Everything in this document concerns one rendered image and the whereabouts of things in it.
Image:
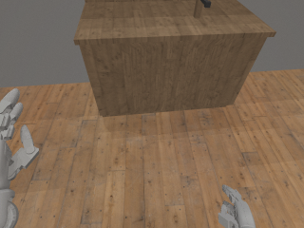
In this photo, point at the left robot hand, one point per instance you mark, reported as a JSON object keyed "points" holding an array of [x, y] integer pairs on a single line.
{"points": [[10, 111]]}

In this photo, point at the right robot hand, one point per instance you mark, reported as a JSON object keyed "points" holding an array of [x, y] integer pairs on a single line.
{"points": [[239, 215]]}

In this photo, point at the counter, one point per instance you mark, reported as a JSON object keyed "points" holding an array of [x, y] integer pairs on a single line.
{"points": [[152, 56]]}

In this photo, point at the robot left forearm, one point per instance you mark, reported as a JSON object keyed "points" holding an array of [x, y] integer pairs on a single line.
{"points": [[9, 213]]}

